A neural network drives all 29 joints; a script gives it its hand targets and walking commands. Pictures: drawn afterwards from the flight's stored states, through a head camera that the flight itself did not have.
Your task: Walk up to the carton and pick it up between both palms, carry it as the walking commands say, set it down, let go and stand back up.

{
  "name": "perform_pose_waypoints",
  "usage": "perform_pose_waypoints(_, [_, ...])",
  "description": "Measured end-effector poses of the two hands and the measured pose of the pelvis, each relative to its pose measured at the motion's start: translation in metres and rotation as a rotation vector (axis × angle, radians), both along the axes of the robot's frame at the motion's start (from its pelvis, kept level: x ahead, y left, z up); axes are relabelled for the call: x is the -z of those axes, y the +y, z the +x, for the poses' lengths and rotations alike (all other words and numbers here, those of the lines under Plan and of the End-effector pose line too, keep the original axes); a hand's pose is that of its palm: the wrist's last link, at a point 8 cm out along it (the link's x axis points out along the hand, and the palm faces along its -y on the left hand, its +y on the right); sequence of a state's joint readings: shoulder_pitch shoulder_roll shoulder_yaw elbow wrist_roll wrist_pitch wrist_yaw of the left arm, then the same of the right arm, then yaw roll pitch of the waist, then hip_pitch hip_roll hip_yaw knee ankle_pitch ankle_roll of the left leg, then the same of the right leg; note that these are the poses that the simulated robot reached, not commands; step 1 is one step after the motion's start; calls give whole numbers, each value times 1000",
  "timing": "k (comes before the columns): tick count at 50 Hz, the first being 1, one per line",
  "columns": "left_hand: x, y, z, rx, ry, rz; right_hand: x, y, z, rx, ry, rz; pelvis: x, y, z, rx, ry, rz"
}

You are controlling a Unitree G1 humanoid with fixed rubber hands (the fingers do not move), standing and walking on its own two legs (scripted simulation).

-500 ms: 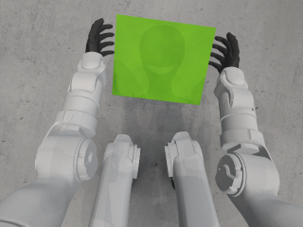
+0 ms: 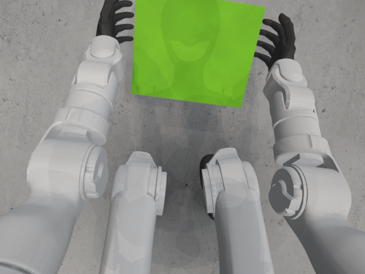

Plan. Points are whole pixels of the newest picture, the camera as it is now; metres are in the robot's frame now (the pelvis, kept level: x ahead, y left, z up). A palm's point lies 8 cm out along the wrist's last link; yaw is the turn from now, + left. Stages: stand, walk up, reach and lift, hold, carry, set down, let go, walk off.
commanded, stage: set down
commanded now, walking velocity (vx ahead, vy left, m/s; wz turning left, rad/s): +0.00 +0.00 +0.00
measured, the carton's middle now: (191, 52) +0.53 -0.04 -0.25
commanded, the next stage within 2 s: none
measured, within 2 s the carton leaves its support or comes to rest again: neither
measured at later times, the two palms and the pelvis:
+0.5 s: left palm (115, 37) +0.54 +0.12 -0.19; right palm (271, 58) +0.50 -0.20 -0.19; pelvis +0.01 +0.00 -0.02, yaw +0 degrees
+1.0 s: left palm (114, 36) +0.55 +0.12 -0.20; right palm (272, 56) +0.51 -0.20 -0.19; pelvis +0.00 +0.00 -0.03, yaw +0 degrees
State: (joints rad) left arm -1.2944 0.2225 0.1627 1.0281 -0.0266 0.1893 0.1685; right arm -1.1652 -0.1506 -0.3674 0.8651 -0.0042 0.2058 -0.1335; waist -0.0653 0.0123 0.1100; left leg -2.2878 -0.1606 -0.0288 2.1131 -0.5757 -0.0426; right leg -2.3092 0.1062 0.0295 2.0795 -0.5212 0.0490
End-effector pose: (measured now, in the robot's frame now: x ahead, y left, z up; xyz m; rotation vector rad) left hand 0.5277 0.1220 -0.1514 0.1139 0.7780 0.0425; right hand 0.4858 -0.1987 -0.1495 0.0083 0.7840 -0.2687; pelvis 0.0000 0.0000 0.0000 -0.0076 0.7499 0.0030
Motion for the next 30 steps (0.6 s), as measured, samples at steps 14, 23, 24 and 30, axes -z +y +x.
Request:
perform_pose_waypoints(14, [32,1,12,32,32,4,32,-2,10,-30,30,7,13,3,8,-7,-57,-7])
perform_pose_waypoints(23, [41,-3,16,42,27,-2,41,-1,14,-32,22,26,22,3,9,-6,-91,-6])
perform_pose_waypoints(24, [41,-3,16,44,26,-1,41,-1,14,-33,21,25,23,3,8,-6,-95,-6])
perform_pose_waypoints(30, [41,-2,14,48,18,-2,41,-2,13,-41,12,27,27,2,3,-5,-121,-6])
